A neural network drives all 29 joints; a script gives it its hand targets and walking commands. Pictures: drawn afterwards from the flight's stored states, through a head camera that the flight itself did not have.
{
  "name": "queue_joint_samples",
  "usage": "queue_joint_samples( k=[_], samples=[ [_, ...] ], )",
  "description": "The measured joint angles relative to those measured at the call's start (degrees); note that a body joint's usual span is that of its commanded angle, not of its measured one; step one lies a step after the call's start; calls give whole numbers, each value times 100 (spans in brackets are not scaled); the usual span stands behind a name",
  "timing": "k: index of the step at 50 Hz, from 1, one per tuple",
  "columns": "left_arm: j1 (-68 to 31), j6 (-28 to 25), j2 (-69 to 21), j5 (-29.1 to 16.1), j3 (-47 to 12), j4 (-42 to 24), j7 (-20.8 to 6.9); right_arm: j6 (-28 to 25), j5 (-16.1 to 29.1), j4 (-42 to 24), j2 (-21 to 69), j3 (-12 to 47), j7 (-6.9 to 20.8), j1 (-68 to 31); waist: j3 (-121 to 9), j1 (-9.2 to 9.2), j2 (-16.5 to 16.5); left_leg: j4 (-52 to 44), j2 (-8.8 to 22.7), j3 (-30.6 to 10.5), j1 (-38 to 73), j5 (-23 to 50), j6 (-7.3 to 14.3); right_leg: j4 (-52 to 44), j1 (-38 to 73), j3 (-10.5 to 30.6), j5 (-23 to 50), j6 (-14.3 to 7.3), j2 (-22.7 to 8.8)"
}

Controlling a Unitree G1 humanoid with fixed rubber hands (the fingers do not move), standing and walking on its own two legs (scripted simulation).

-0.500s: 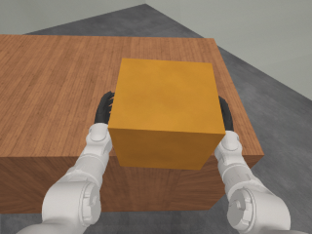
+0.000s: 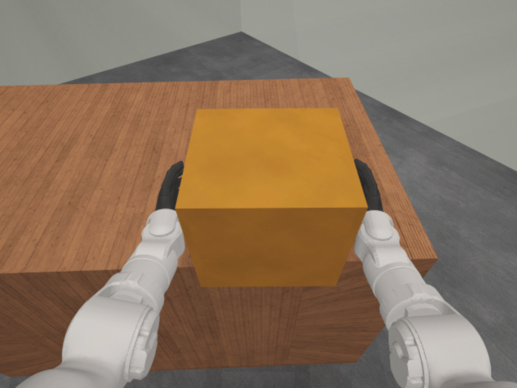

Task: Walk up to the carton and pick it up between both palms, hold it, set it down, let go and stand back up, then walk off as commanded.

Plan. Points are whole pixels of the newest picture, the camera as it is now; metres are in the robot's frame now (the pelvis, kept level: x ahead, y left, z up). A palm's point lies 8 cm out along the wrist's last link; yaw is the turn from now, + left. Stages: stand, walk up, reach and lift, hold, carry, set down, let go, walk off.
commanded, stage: reach and lift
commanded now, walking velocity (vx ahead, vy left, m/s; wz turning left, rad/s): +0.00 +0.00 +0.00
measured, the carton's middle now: (267, 199) +0.42 -0.02 +0.07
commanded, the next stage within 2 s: hold in 1.88 s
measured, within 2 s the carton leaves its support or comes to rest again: neither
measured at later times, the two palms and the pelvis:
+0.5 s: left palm (137, 165) +0.39 +0.16 +0.18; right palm (373, 152) +0.39 -0.17 +0.20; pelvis +0.00 +0.00 +0.01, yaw +0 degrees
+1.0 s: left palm (124, 187) +0.35 +0.17 +0.18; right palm (373, 176) +0.35 -0.16 +0.18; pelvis -0.03 +0.00 +0.01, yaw +1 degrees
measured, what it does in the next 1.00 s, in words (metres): stands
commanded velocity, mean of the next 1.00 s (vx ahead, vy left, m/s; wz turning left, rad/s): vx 0.00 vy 0.00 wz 0.00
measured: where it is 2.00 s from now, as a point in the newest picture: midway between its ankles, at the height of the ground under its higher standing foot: outside the picture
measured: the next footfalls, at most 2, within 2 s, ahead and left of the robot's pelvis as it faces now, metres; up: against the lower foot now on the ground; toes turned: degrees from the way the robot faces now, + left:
none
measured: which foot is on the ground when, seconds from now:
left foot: down 0.00-1.00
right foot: down 0.00-1.00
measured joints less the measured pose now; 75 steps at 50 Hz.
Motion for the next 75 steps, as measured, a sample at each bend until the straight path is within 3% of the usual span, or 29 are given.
queue_joint_samples(
  k=[5, 9, 17, 23, 31, 43, 49, 62, 75],
  samples=[
    [7, 457, 121, -198, -235, -377, 47, 536, 494, -418, -112, 380, -114, -14, -51, -46, 9, 149, -23, 7, 89, -112, 16, 184, 73, 12, -130, 17, -29],
    [11, 979, 178, -82, -159, -857, 65, 982, 777, -769, -202, 540, -199, -64, 35, -61, -29, 176, -39, 29, 378, -181, 28, 226, 350, 34, -202, 30, -48],
    [-103, 2443, 56, 738, 709, -2065, -42, 1949, 930, -1175, -296, 401, -205, -491, 673, -32, -183, -79, -65, 79, 1449, -174, 43, -54, 1416, 75, -169, 45, -64],
    [-136, 3078, -140, 1352, 1363, -2668, -199, 2166, 801, -1001, -206, 69, -53, -838, 991, 21, -331, -326, -79, 115, 2004, -82, 33, -262, 1940, 104, -88, 46, -71],
    [270, 3594, -237, 1776, 1614, -3374, -406, 2199, 575, -962, 76, -148, 14, -690, 1262, 1, -527, -491, -80, 73, 2410, 9, 3, -399, 2351, 57, -31, 26, -64],
    [766, 4268, -184, 1544, 1160, -4401, -270, 2611, 673, -1977, 110, 63, -65, 1, 1236, -4, -532, -269, -22, -58, 1991, 65, -18, -310, 2036, -58, 58, -14, -1],
    [450, 4498, -137, 1507, 1179, -4373, -256, 2916, 645, -2128, 52, -28, -83, -202, 1080, -10, -462, -262, -37, -39, 1769, 138, 7, -225, 1771, -35, 98, -10, -18],
    [-125, 4763, -146, 1670, 1447, -3956, -305, 3291, 753, -1602, -186, 1, -45, -955, 893, -23, -345, -463, -85, 66, 1783, 249, 63, -324, 1701, 66, 187, 34, -66],
    [287, 5045, -169, 1561, 1261, -4516, -217, 3494, 1236, -1954, -326, 378, -177, -706, 877, -64, -374, -356, -56, 46, 1820, 98, 46, -402, 1830, 50, 132, 42, -36]
  ],
)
